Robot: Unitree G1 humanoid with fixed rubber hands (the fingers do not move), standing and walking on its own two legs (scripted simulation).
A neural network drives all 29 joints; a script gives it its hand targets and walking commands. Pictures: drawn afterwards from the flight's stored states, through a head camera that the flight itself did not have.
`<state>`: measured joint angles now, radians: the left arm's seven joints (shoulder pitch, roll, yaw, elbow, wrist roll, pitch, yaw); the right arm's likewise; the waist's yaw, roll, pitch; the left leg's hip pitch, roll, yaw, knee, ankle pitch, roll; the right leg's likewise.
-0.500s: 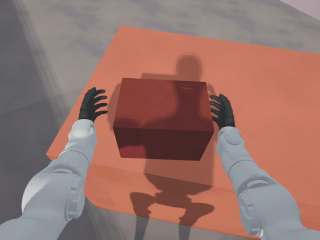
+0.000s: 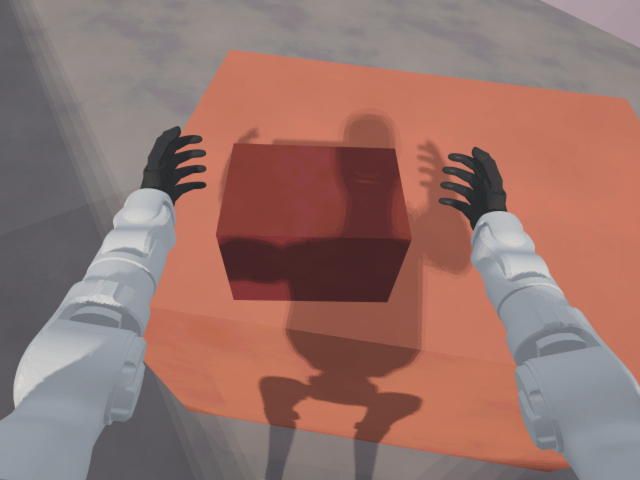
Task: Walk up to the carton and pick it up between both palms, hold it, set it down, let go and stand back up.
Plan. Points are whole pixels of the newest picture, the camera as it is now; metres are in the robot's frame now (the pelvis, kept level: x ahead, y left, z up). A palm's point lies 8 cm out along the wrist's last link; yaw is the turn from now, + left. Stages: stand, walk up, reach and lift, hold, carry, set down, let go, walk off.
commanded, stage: set down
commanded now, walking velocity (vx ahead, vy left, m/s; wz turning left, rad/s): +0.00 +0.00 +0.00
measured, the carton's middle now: (313, 225) +0.47 +0.04 +0.01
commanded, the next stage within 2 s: none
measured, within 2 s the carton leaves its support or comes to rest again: neither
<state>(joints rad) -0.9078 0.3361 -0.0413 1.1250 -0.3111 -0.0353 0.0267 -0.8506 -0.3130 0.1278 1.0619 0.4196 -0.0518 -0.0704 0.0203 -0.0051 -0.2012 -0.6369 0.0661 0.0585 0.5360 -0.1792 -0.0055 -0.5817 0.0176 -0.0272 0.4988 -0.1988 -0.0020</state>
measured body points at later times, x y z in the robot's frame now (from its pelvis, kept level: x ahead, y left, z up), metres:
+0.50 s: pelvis +0.01 -0.01 +0.02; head +0.02 +0.02 +0.46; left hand +0.38 +0.26 +0.09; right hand +0.40 -0.16 +0.09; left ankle +0.03 +0.12 -0.73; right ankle +0.01 -0.12 -0.73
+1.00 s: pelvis +0.02 +0.00 +0.02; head +0.01 +0.01 +0.47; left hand +0.30 +0.25 +0.07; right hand +0.32 -0.18 +0.06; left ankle +0.03 +0.12 -0.73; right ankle +0.01 -0.12 -0.73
